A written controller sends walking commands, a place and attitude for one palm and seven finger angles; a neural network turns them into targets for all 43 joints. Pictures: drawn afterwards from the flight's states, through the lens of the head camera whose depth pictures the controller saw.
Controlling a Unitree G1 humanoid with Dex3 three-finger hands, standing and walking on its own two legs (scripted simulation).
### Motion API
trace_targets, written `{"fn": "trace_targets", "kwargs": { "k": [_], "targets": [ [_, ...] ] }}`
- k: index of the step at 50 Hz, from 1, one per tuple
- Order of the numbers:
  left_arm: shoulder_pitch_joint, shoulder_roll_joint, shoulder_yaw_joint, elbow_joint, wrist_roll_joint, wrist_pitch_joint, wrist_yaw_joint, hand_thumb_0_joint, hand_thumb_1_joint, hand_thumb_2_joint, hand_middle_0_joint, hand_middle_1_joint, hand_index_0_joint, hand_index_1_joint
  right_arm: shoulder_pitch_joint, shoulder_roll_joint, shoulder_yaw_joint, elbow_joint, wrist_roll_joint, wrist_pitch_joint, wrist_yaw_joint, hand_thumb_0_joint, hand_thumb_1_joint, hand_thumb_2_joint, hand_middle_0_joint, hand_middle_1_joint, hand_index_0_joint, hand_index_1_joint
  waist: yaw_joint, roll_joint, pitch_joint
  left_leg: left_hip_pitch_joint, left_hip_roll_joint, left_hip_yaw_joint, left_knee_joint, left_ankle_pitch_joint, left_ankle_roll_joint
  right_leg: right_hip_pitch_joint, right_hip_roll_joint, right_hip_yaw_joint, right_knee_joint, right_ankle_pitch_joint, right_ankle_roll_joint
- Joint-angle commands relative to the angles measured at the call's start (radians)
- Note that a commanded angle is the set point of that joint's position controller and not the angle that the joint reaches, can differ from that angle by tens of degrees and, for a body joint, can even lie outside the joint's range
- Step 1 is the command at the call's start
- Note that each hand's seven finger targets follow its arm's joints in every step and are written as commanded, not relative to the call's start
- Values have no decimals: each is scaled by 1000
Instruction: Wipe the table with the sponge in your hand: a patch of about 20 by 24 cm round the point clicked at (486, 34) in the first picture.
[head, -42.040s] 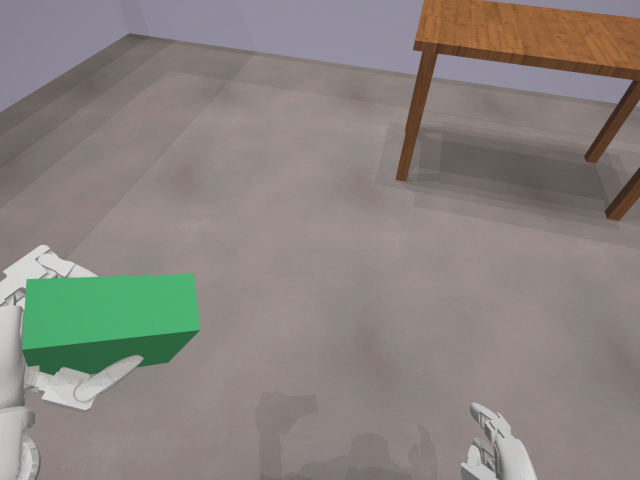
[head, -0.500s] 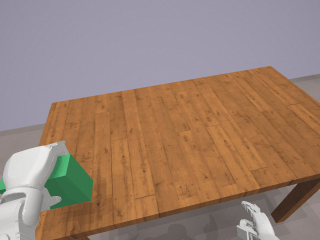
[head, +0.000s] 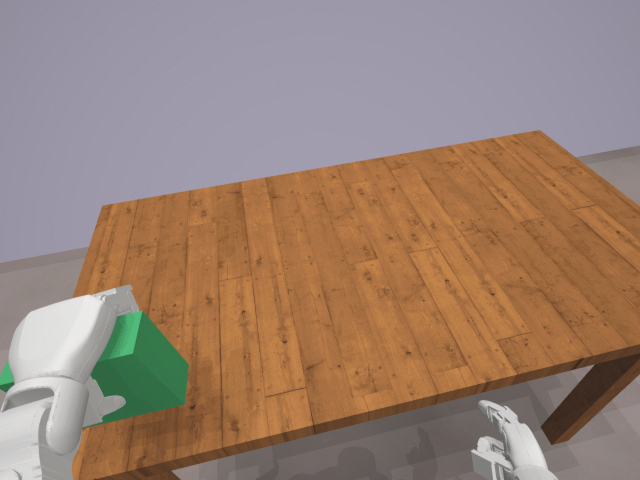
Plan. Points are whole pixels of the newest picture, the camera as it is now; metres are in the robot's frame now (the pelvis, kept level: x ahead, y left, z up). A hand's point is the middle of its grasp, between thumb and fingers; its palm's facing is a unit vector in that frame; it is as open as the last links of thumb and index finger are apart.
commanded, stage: step back with the hand held close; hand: left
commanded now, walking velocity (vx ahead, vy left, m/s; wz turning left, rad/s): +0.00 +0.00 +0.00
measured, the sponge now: (115, 382) +0.18 +0.28 +0.06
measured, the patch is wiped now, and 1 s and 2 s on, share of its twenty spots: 1.00 1.00 1.00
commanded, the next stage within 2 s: stop stepping back and stand still in 1.74 s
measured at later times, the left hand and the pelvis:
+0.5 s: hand (77, 351) +0.17 +0.27 +0.16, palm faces +0.37 -0.82 -0.44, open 9.8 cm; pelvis -0.03 +0.02 -0.02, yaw +2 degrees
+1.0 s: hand (39, 407) +0.12 +0.27 +0.15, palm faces +0.43 -0.80 -0.42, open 9.8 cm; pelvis -0.08 +0.02 -0.03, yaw +3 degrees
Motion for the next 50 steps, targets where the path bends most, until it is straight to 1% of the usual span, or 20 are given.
{"fn": "trace_targets", "kwargs": {
  "k": [1, 3, 4, 5, 6, 7, 8, 11, 13, 16, 18, 22, 26, 31, 34, 38, 41, 44, 47, 50],
  "targets": [
    [-135, 209, 156, -202, 39, -15, 41, 0, 100, 1300, -1200, -1600, -1200, -1600, -279, -94, -36, -231, -1, -86, -8, 0, -900, -900, 200, 300, 200, 300, 18, -44, -145, -20, -11, -51, -53, 231, 40, 75, -30, 83, -64, 110, -44],
    [-157, 254, 198, -252, 39, -25, 51, 0, 100, 1300, -1200, -1600, -1200, -1600, -299, -98, -38, -234, 0, -91, -10, 0, -900, -900, 200, 300, 200, 300, 18, -27, -149, -18, -7, -58, -54, 217, 38, 78, -22, 123, -63, 106, -50],
    [-195, 210, 156, -122, 55, -13, 49, 0, 100, 1300, -1200, -1600, -1200, -1600, -269, -95, -28, -224, -1, -85, -17, 0, -900, -900, 200, 300, 200, 300, 9, -62, -121, -39, -12, -41, -51, 209, 43, 55, -25, 73, -68, 79, -48],
    [-399, 62, 375, -359, -830, -231, 79, 0, 100, 1300, -1200, -1600, -1200, -1600, -104, -53, -49, -412, 17, -94, -31, 0, -900, -900, 200, 300, 200, 300, -118, -228, 27, -56, 5, -59, 31, 65, 55, -146, -55, 150, -97, 192, -29],
    [-144, 150, 418, -81, -830, -297, 90, 0, 100, 1300, -1200, -1600, -1200, -1600, -39, -73, -21, -311, -13, -100, -37, 0, -900, -900, 200, 300, 200, 300, -85, -341, -29, -59, 7, -69, 54, 61, 56, -143, -80, 88, -71, 178, -24],
    [-107, 71, 349, -76, -838, -322, 85, 0, 100, 1300, -1200, -1600, -1200, -1600, -75, -52, -24, -316, -4, -95, -31, 0, -900, -900, 200, 300, 200, 300, -88, -304, -48, -58, 2, -62, 52, 74, 47, -144, -99, 88, -45, 209, -29],
    [-101, 106, 432, -159, -877, -360, 101, 0, 100, 1300, -1200, -1600, -1200, -1600, -24, -62, -36, -316, 1, -96, -41, 0, -900, -900, 200, 300, 200, 300, -90, -296, -83, -43, 14, -71, 74, 93, 41, -150, -141, 108, -41, 198, -20],
    [-8, 68, 418, -366, -913, -439, 126, 0, 100, 1300, -1200, -1600, -1200, -1600, -9, -69, -44, -314, -11, -109, -54, 0, -900, -900, 200, 300, 200, 300, -99, -48, -242, -43, 60, -67, 122, 237, 39, -85, -210, 99, 56, 365, -20],
    [62, 105, 467, -492, -919, -471, 146, 0, 100, 1300, -1200, -1600, -1200, -1600, -9, -81, -48, -319, -20, -116, -52, 0, -900, -900, 200, 300, 200, 300, -91, 93, -279, -84, 89, -110, 112, 358, 39, -53, -195, 89, 121, 374, -22],
    [151, 68, 478, -508, -918, -488, 155, 0, 100, 1300, -1200, -1600, -1200, -1600, 8, -77, -61, -306, -23, -114, -41, 0, -900, -900, 200, 300, 200, 300, -100, 56, -270, -168, 120, -140, 127, 406, 41, -68, -178, 65, 151, 329, -15],
    [162, 96, 518, -482, -919, -494, 163, 0, 100, 1300, -1200, -1600, -1200, -1600, 2, -83, -73, -298, -23, -111, -44, 0, -900, -900, 200, 300, 200, 300, -102, 27, -250, -200, 126, -156, 120, 375, 36, -97, -171, 64, 159, 274, -16],
    [157, 34, 486, -377, -925, -501, 156, 0, 100, 1300, -1200, -1600, -1200, -1600, 38, -93, -87, -296, -22, -119, -46, 0, -900, -900, 200, 300, 200, 300, -115, 0, -216, -254, 144, -180, 77, 243, 47, -155, -122, 33, 182, 80, 3],
    [79, -3, 441, -314, -918, -502, 147, 0, 100, 1300, -1200, -1600, -1200, -1600, 36, -107, -80, -294, -26, -147, -53, 0, -900, -900, 200, 300, 200, 300, -116, 16, -125, -377, 161, -221, -16, -7, 71, -160, -65, 13, 205, -70, 23],
    [-44, -21, 384, -350, -886, -515, 150, 0, 100, 1300, -1200, -1600, -1200, -1600, 20, -115, -69, -303, -28, -172, -57, 0, -900, -900, 200, 300, 200, 300, -119, -56, -61, -556, 115, -194, 16, -351, 82, -104, -102, 72, 159, -28, 9],
    [-59, 16, 408, -410, -880, -536, 163, 0, 100, 1300, -1200, -1600, -1200, -1600, 28, -108, -67, -289, -36, -181, -56, 0, -900, -900, 200, 300, 200, 300, -127, -98, -73, -500, 91, -173, 92, -367, 69, -187, -162, 130, 77, -141, -21],
    [34, 95, 502, -493, -883, -566, 180, 0, 100, 1300, -1200, -1600, -1200, -1600, 24, -106, -75, -290, -43, -189, -51, 0, -900, -900, 200, 300, 200, 300, -123, -21, -148, -442, 90, -165, 109, -274, 53, -190, -181, 137, 102, -42, -38],
    [126, 51, 504, -453, -894, -578, 180, 0, 100, 1300, -1200, -1600, -1200, -1600, 35, -91, -80, -288, -40, -184, -47, 0, -900, -900, 200, 300, 200, 300, -123, -34, -200, -432, 93, -141, 121, -237, 47, -171, -165, 111, 129, 6, -27],
    [145, 22, 487, -419, -899, -579, 177, 0, 100, 1300, -1200, -1600, -1200, -1600, 40, -91, -86, -282, -36, -185, -49, 0, -900, -900, 200, 300, 200, 300, -134, -57, -177, -403, 103, -132, 131, -293, 39, -248, -168, 122, 98, -97, -27],
    [84, 16, 470, -399, -890, -577, 181, 0, 100, 1300, -1200, -1600, -1200, -1600, 31, -101, -86, -281, -38, -194, -55, 0, -900, -900, 200, 300, 200, 300, -135, -86, -133, -441, 106, -140, 126, -308, 42, -276, -158, 127, 94, -105, -19],
    [36, 11, 456, -405, -877, -581, 184, 0, 100, 1300, -1200, -1600, -1200, -1600, 20, -106, -86, -283, -40, -208, -63, 0, -900, -900, 200, 300, 200, 300, -131, -44, -128, -476, 137, -171, 53, -311, 60, -236, -115, 82, 164, -50, 2]
  ]
}}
